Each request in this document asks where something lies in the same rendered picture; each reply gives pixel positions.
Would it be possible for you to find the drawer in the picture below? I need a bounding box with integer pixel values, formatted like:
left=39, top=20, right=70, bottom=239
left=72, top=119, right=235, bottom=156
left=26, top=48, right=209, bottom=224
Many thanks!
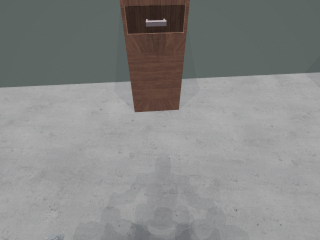
left=125, top=4, right=185, bottom=34

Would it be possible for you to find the cabinet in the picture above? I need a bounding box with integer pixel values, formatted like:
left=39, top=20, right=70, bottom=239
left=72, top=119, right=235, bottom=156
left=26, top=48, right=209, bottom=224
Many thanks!
left=119, top=0, right=190, bottom=112

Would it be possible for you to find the handle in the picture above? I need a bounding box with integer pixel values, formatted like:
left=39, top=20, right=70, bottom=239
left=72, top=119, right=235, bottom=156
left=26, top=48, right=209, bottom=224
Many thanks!
left=145, top=18, right=167, bottom=27

